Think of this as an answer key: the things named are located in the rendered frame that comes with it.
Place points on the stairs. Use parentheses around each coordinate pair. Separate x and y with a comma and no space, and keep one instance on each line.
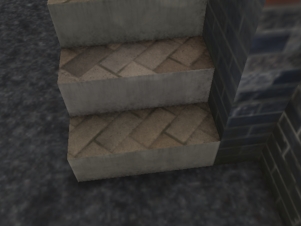
(135,76)

